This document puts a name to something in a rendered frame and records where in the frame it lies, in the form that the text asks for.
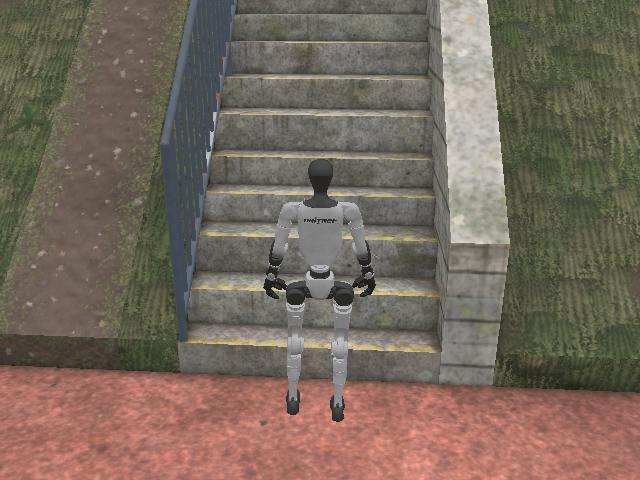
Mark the stairs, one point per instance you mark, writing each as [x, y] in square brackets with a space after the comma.
[345, 81]

